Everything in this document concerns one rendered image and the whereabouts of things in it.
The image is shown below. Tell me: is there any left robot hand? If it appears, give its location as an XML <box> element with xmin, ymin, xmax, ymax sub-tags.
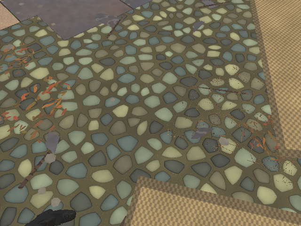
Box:
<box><xmin>25</xmin><ymin>209</ymin><xmax>76</xmax><ymax>226</ymax></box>

